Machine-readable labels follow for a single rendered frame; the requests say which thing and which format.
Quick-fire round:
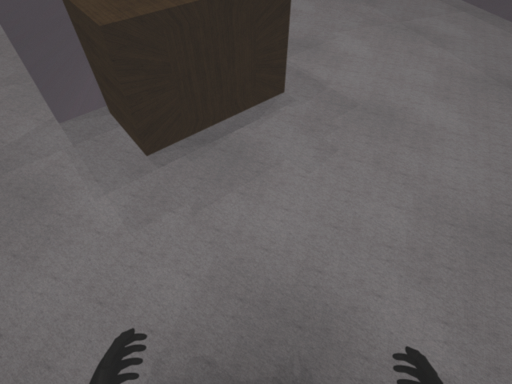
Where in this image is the pedestal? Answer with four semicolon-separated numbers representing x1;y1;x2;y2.
63;0;291;156

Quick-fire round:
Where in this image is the right robot hand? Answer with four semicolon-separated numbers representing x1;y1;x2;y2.
393;346;443;384

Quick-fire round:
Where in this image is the left robot hand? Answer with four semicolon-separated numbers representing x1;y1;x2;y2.
90;328;147;384

